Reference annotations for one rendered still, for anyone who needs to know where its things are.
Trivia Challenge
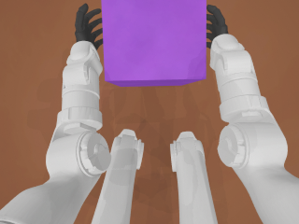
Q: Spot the right robot shin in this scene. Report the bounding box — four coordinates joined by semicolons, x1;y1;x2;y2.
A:
176;131;206;160

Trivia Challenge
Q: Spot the left robot thigh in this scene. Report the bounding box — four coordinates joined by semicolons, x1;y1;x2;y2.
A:
91;134;144;224

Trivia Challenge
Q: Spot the left robot forearm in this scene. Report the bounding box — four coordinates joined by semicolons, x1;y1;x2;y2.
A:
50;41;103;145

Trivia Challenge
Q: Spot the robot left upper arm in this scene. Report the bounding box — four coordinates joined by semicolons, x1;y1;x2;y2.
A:
0;131;112;224

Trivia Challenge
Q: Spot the carton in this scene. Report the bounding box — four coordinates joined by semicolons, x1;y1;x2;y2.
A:
101;0;206;87

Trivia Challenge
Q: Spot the right robot forearm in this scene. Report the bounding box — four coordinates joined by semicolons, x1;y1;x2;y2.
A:
209;34;288;157

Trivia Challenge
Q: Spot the robot left hand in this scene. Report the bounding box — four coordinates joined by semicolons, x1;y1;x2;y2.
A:
75;3;104;50

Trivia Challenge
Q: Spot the robot right hand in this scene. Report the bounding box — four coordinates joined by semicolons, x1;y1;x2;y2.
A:
206;5;229;49

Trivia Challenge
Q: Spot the robot right upper arm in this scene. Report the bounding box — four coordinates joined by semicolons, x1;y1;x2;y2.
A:
217;122;299;224

